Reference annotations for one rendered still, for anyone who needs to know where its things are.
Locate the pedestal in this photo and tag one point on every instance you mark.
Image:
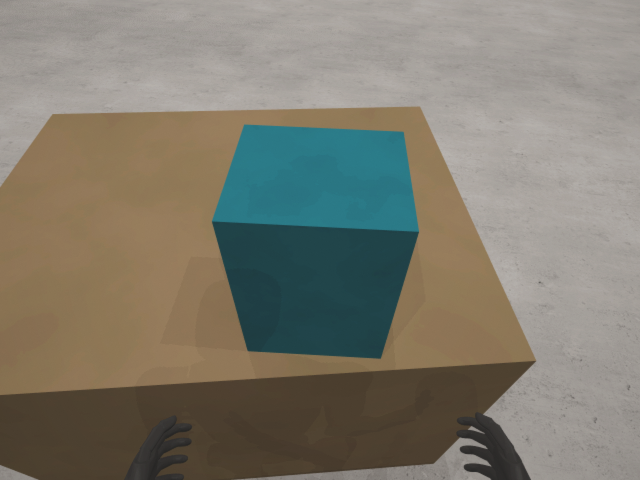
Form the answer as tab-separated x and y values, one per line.
116	313

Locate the carton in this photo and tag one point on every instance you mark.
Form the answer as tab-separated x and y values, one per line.
316	228

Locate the robot right hand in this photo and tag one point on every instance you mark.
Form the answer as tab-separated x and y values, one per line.
500	453

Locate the robot left hand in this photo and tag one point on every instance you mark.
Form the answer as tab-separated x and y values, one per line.
147	463

